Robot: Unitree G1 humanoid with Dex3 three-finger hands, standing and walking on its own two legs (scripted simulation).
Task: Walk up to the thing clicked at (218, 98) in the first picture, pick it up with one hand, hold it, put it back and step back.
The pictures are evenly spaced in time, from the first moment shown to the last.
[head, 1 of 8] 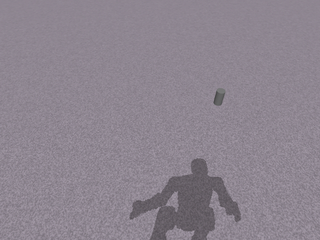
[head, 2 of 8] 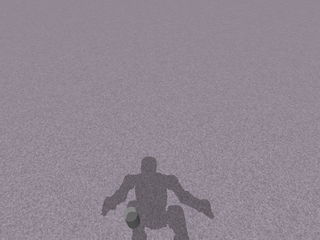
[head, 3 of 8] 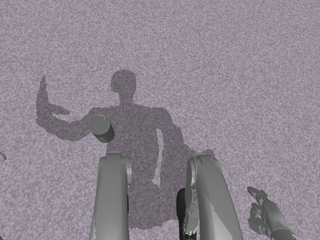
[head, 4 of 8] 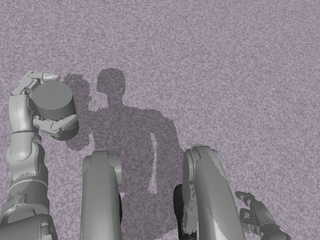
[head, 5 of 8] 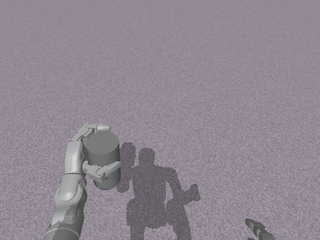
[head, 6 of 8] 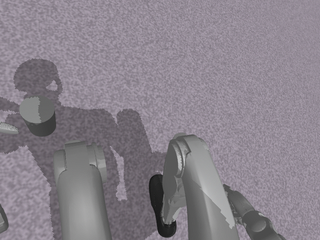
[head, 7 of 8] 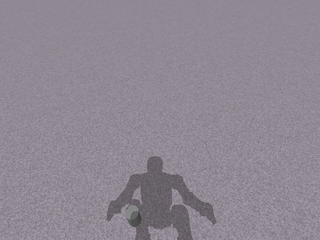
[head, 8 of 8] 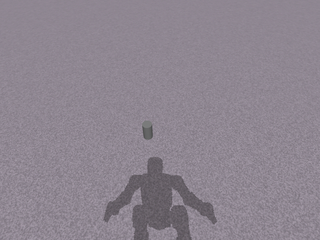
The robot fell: no
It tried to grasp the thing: yes
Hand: left
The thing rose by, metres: 0.68
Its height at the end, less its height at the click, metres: +0.00
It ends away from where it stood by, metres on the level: 0.02
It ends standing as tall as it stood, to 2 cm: yes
